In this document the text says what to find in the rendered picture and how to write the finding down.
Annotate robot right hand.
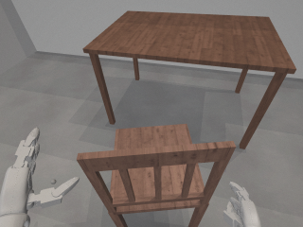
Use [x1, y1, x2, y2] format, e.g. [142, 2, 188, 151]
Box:
[223, 182, 261, 227]

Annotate left robot forearm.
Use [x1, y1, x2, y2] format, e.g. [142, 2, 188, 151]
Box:
[0, 213, 30, 227]

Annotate robot left hand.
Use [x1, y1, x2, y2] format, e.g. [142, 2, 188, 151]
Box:
[0, 127, 80, 217]

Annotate chair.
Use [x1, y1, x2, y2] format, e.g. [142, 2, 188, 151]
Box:
[77, 124, 236, 227]

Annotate table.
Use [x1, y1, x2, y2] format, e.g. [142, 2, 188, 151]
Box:
[82, 10, 296, 149]

